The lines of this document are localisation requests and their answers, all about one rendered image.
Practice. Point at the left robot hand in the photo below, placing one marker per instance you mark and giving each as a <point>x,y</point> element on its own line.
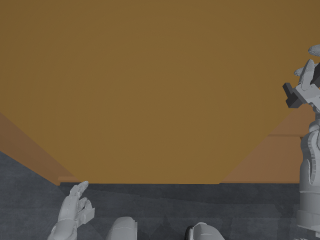
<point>72,207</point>

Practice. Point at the right robot foot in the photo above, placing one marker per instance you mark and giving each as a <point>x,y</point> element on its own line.
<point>187,232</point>

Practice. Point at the robot right forearm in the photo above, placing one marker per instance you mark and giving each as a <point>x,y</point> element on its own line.
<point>308,216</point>

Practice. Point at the right robot thigh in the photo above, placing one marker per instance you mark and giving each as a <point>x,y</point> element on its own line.
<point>204,232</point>

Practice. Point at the wardrobe door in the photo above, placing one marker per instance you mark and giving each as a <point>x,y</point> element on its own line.
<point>15,135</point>
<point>152,91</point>

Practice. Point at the robot left forearm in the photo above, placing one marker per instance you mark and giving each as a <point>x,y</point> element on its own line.
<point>64,230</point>

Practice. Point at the right robot hand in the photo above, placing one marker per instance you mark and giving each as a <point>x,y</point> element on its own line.
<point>305,92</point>

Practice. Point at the handle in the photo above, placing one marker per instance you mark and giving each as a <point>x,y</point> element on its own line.
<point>293,101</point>

